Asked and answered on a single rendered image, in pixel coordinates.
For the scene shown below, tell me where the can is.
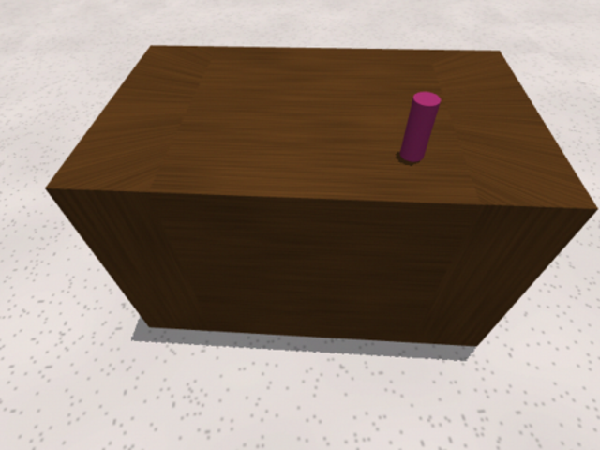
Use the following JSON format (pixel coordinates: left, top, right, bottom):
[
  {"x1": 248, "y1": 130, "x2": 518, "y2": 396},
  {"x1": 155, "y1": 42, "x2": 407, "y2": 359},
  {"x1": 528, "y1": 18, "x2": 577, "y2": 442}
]
[{"x1": 400, "y1": 92, "x2": 441, "y2": 162}]

